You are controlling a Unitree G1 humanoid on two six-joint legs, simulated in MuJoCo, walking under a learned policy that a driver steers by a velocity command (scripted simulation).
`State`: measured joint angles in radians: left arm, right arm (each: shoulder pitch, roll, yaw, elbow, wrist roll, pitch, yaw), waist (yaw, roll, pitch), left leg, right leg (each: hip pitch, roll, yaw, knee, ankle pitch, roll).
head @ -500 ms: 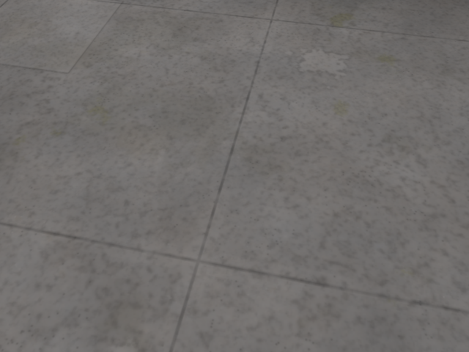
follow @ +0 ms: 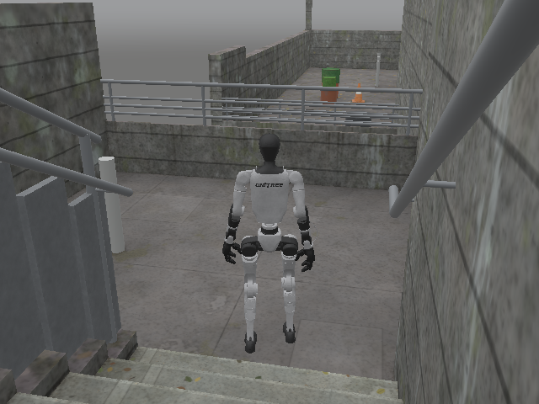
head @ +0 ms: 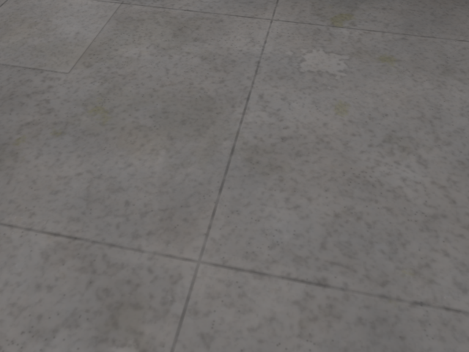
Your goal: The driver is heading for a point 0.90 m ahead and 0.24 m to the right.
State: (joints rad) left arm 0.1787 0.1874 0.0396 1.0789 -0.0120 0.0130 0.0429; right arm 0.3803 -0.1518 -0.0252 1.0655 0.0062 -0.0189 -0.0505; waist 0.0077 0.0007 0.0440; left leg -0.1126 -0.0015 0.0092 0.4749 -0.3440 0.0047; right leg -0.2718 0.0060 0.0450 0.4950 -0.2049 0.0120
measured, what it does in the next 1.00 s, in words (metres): walks ahead: right foot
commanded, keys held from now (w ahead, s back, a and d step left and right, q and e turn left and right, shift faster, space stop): no key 0.38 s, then w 0.62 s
